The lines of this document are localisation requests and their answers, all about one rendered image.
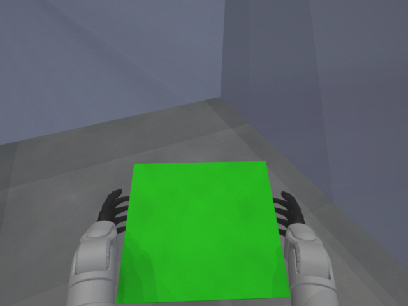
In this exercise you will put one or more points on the left robot hand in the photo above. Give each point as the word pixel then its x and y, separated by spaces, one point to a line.
pixel 109 211

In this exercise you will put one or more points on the right robot hand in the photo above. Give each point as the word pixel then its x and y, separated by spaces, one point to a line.
pixel 293 212

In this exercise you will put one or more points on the robot left forearm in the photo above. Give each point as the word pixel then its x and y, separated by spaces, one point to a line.
pixel 94 266

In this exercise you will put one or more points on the carton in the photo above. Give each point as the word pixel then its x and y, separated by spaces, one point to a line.
pixel 201 232

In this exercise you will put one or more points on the robot right forearm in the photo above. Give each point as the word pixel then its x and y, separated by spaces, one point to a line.
pixel 311 278

